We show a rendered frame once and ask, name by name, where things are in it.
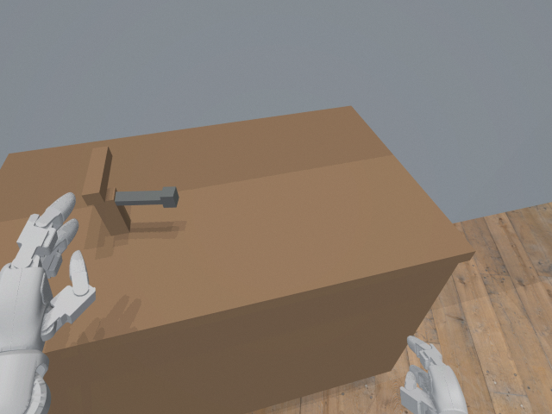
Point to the robot right hand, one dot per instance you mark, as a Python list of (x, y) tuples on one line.
[(441, 389)]

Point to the counter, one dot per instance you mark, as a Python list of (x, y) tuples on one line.
[(300, 257)]

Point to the robot left forearm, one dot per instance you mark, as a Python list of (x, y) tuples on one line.
[(22, 387)]

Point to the robot left hand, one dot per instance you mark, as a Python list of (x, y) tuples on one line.
[(25, 293)]

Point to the tap lever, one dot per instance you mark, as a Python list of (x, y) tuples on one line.
[(169, 197)]

